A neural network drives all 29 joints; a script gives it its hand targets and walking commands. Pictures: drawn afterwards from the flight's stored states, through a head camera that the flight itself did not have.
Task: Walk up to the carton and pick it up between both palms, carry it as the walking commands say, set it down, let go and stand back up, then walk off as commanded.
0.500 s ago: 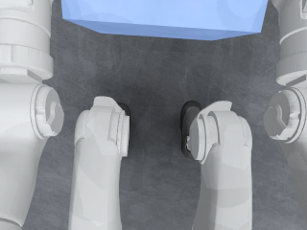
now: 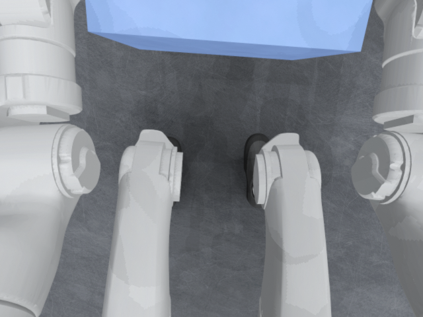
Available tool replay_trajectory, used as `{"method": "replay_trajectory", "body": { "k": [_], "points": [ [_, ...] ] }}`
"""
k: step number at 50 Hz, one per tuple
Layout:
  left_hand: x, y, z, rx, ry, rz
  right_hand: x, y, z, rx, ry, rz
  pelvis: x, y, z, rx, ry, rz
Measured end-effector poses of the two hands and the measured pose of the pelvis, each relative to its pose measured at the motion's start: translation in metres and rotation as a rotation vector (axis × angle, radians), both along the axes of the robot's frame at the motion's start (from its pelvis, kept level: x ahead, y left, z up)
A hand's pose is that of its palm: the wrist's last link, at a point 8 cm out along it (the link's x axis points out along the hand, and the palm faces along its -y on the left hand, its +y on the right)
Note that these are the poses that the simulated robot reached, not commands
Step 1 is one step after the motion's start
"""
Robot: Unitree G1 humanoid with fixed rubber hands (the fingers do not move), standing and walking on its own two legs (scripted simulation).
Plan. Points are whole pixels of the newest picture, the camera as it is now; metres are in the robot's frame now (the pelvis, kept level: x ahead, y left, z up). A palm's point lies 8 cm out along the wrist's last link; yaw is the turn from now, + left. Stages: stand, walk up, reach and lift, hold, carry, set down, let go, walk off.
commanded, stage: reach and lift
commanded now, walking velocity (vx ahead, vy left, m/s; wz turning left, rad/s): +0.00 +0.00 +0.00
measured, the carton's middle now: out of the picture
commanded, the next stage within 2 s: none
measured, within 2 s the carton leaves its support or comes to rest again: neither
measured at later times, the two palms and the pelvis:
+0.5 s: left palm out of the picture +0.55 +0.19 -0.04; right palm out of the picture +0.55 -0.20 -0.04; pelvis -0.01 +0.00 +0.06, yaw +0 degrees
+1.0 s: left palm out of the picture +0.53 +0.19 +0.03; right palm out of the picture +0.53 -0.19 +0.03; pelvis -0.01 +0.00 +0.11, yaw +0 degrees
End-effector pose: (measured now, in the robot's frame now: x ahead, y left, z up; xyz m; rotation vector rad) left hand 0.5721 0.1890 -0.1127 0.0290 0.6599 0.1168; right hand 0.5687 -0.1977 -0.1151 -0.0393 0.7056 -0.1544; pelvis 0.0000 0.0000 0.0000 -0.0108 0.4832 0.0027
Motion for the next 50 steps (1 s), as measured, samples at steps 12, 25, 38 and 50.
{"method": "replay_trajectory", "body": {
  "k": [12, 25, 38, 50],
  "points": [
    [-0.006, 0.002, 0.037, -0.007, -0.024, 0.012, -0.003, 0.002, 0.037, 0.001, -0.024, 0.003, -0.006, -0.003, 0.027, 0.007, -0.008, 0.001],
    [-0.017, 0.002, 0.072, -0.004, -0.025, 0.008, -0.017, 0.002, 0.071, 0.000, -0.025, 0.001, -0.007, 0.000, 0.055, 0.002, -0.039, 0.003],
    [-0.027, 0.000, 0.111, -0.012, -0.033, 0.008, -0.029, 0.000, 0.110, 0.004, -0.034, -0.010, -0.009, 0.001, 0.084, 0.001, -0.083, 0.004],
    [-0.039, 0.003, 0.145, -0.001, -0.042, 0.011, -0.038, 0.003, 0.142, 0.005, -0.043, -0.002, -0.008, 0.000, 0.109, 0.000, -0.119, 0.007]
  ]
}}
